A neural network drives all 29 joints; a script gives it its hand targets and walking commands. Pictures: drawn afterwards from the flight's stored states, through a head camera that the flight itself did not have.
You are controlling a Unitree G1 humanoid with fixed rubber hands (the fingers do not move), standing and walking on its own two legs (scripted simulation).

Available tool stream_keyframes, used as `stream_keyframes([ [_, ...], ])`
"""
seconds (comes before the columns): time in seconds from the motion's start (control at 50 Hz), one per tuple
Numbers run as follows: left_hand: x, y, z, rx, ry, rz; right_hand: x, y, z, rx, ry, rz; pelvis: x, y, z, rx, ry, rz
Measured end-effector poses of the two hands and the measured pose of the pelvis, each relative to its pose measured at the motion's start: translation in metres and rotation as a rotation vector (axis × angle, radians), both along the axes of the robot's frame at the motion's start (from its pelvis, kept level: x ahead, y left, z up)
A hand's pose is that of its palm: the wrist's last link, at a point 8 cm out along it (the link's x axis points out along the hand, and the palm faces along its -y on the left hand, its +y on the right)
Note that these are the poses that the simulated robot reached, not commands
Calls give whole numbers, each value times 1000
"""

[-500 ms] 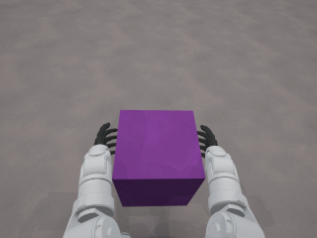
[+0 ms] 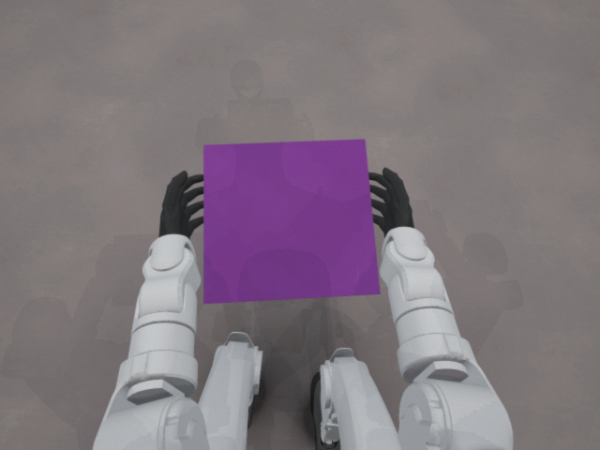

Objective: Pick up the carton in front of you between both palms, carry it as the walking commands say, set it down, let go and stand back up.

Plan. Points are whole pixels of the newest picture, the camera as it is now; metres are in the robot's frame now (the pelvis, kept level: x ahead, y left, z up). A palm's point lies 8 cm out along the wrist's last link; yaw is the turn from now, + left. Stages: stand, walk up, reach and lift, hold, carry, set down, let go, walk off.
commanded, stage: set down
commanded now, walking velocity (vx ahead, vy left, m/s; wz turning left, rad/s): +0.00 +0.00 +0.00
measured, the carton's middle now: (288, 234) +0.42 +0.03 -0.15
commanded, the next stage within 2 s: none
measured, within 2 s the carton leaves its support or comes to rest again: rests again in 1.88 s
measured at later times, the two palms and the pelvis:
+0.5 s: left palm (195, 240) +0.42 +0.20 -0.23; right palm (359, 228) +0.46 -0.10 -0.23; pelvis -0.03 +0.01 -0.13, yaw -2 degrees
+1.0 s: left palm (203, 241) +0.45 +0.22 -0.37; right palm (337, 231) +0.50 -0.08 -0.39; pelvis -0.05 +0.00 -0.23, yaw -1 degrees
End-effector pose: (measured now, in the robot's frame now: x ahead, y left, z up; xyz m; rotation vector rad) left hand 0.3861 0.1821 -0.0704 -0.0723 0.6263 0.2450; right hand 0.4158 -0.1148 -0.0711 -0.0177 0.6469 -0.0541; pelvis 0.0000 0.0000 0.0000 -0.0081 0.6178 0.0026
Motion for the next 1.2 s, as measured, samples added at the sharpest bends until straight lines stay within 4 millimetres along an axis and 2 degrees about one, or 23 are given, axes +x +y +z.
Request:
stream_keyframes([
  [0.14,10,6,-39,6,25,9,14,6,-40,-4,24,17,-5,-1,-33,-4,73,-1],
  [0.52,32,17,-168,-6,37,38,45,18,-166,-26,35,59,-31,9,-134,-14,165,-14],
  [0.92,52,25,-290,17,91,60,79,28,-291,-45,82,122,-48,4,-218,9,151,-32],
  [1.04,67,39,-305,49,104,55,85,41,-324,-43,88,150,-45,0,-236,18,137,-25],
  [1.2,69,44,-316,43,116,47,85,44,-339,-39,100,156,-41,-2,-249,19,122,-18],
])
